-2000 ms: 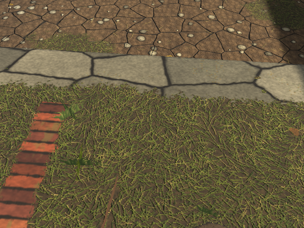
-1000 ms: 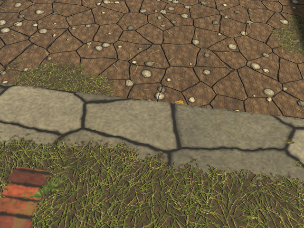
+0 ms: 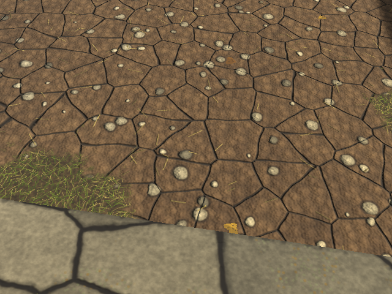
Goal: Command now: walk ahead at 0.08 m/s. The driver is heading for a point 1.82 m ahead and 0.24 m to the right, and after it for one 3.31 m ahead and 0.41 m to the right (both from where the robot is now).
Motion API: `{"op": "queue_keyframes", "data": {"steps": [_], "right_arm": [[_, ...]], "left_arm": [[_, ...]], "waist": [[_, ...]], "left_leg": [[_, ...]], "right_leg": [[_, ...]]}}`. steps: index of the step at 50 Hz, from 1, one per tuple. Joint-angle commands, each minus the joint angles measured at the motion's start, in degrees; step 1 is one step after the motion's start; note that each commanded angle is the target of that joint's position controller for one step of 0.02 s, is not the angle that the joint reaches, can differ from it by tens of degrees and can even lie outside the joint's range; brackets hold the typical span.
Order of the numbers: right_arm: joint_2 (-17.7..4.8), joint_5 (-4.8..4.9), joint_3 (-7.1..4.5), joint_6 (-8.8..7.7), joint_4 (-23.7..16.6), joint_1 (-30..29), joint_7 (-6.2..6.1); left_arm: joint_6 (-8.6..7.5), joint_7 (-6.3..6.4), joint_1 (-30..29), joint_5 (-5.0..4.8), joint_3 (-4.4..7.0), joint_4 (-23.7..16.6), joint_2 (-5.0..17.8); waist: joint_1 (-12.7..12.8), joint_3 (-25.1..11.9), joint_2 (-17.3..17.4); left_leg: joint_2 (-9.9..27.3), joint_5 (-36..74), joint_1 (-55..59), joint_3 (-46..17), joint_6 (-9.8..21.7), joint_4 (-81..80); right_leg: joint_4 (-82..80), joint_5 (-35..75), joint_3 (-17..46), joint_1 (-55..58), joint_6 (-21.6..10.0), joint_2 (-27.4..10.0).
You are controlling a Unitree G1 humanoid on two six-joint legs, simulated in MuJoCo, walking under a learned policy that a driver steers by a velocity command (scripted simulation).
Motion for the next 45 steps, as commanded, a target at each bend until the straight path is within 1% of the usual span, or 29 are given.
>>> {"op": "queue_keyframes", "data": {"steps": [1,2,3,4,5,6,7,8,9,10,11,13,15,17,22,29,45], "right_arm": [[-7.9,-0.05,-1.11,0.41,-1.4,2.0,-0.3],[-8.3,-0.1,-1.13,0.52,-2.0,-0.7,-0.6],[-8.0,-0.03,-1.06,0.8,-2.3,-3.3,-0.79],[-7.6,0.25,-0.99,1.17,-2.4,-5.0,-0.91],[-7.2,0.71,-0.98,1.45,-1.7,-4.2,-0.95],[-6.7,1.14,-0.93,1.56,-0.8,-2.3,-0.97],[-6.9,1.02,-1.0,1.67,-0.1,-1.0,-0.95],[-6.7,0.99,-1.21,1.88,-0.2,-0.1,-1.13],[-6.3,0.68,-1.1,1.83,0.1,-0.5,-1.39],[-5.8,0.74,-1.08,1.69,0.4,0.0,-1.5],[-5.5,0.8,-1.06,1.6,0.9,0.5,-1.6],[-5.5,0.82,-1.13,1.51,1.8,1.4,-1.48],[-5.3,0.97,-1.13,1.59,2.3,1.5,-1.24],[-5.3,1.04,-1.14,1.83,2.8,1.4,-1.12],[-5.5,1.08,-1.19,2.45,4.1,1.6,-1.17],[-5.8,1.17,-1.18,3.05,5.8,2.0,-1.51],[-5.4,1.16,-0.99,3.37,8.3,2.6,-1.97]], "left_arm": [[2.63,1.1,4.1,-0.21,1.06,-0.5,4.6],[3.36,1.3,4.5,0.0,1.16,-0.1,4.4],[3.69,1.34,5.4,0.11,1.02,0.6,3.4],[3.69,1.24,6.7,0.31,0.81,1.7,2.2],[3.65,1.04,7.0,0.74,0.76,2.4,1.9],[3.72,0.83,6.4,1.36,0.86,2.4,2.8],[3.8,0.83,5.5,1.42,0.91,1.9,4.1],[3.62,0.85,5.0,0.8,1.34,2.3,6.4],[2.97,0.81,3.9,0.49,1.08,2.3,5.0],[2.3,0.87,3.0,0.64,0.8,2.5,3.9],[1.74,0.89,2.4,0.71,0.88,2.5,4.1],[0.85,0.79,3.0,0.66,0.84,2.8,3.8],[0.66,0.71,4.4,0.44,0.72,3.4,3.5],[0.79,0.73,5.1,0.37,0.59,3.7,3.3],[1.07,0.83,6.2,0.3,0.35,4.1,3.1],[1.21,0.84,7.0,0.3,0.07,4.5,2.3],[1.27,0.97,8.6,0.38,-0.24,5.0,1.2]], "waist": [[-0.5,-9.1,9.3],[0.5,-8.2,9.4],[1.8,-7.3,9.3],[2.9,-6.5,9.0],[2.8,-6.0,8.5],[2.0,-4.7,6.9],[0.6,-2.5,5.3],[-1.3,0.3,0.7],[-1.2,1.5,-0.5],[-1.8,1.4,-1.5],[-2.0,0.9,-1.8],[-1.9,-0.6,-1.2],[-1.6,-1.5,-0.6],[-1.4,-1.6,-0.3],[-1.2,-1.3,0.7],[-1.4,-0.6,1.0],[-1.7,1.3,0.7]], "left_leg": [[16.6,9.1,14.7,-20.6,11.7,-10.5],[15.6,4.0,10.6,-19.2,10.3,-12.0],[13.6,-0.5,6.6,-16.6,8.6,-12.9],[11.3,-4.7,3.4,-13.3,6.9,-13.1],[9.1,-10.1,1.9,-10.8,5.2,-13.1],[7.4,-16.6,1.3,-9.1,3.1,-13.0],[6.1,-20.8,0.9,-8.1,1.5,-12.5],[3.3,-19.4,4.1,-5.0,0.3,-11.8],[2.6,-15.1,8.6,-4.1,-0.2,-9.1],[2.5,-10.7,10.9,-3.8,0.2,-7.2],[2.6,-6.8,12.3,-3.7,0.8,-5.9],[2.3,0.7,13.4,-3.0,1.5,-4.0],[2.3,4.9,14.2,-2.8,1.7,-3.0],[2.3,6.7,14.5,-2.6,1.7,-2.5],[2.1,8.5,15.0,-2.5,1.3,-1.9],[2.1,8.8,15.3,-2.6,0.8,-1.9],[2.0,4.9,14.9,-2.8,0.1,-3.1]], "right_leg": [[6.4,-2.8,3.2,-8.6,1.4,-3.1],[5.0,-0.1,3.4,-5.9,1.4,-3.8],[0.9,3.6,2.7,-2.2,1.2,-3.8],[-4.7,9.7,1.2,2.0,0.7,-3.1],[-8.6,14.7,0.0,4.7,0.2,-2.1],[-11.4,16.6,0.4,5.0,-0.7,-2.7],[-14.1,13.9,1.7,3.5,-1.8,-4.5],[-14.8,4.5,2.0,-3.7,-3.1,-4.5],[-16.8,1.6,2.6,-8.1,-3.1,-4.4],[-17.9,3.1,2.7,-9.0,-2.4,-4.7],[-18.1,5.9,2.6,-8.6,-1.7,-4.6],[-17.3,10.7,2.3,-6.2,-1.1,-4.5],[-16.5,13.7,2.0,-4.8,-1.2,-4.2],[-16.1,15.3,1.8,-4.2,-1.4,-4.1],[-15.7,17.8,1.5,-3.2,-1.4,-3.9],[-16.0,19.4,1.1,-2.4,-1.5,-3.6],[-18.0,15.6,0.7,-2.8,-1.6,-3.2]]}}
Velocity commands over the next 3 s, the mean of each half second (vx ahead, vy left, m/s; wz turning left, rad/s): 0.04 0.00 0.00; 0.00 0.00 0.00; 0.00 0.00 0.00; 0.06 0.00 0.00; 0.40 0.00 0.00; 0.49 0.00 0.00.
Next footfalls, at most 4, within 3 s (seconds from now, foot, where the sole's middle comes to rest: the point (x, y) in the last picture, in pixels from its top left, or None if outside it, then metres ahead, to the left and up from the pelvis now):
0.14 right None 0.04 -0.14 -0.77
2.60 right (235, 272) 0.56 -0.11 -0.77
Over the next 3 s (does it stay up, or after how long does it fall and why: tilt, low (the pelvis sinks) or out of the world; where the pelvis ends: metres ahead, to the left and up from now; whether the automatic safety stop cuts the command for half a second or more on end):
stays up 0.58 -0.02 0.01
